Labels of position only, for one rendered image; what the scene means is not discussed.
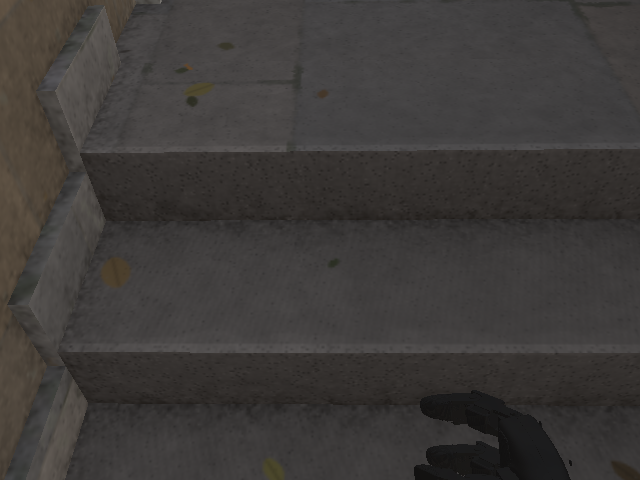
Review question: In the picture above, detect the robot right hand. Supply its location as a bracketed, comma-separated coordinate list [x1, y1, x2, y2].
[414, 390, 572, 480]

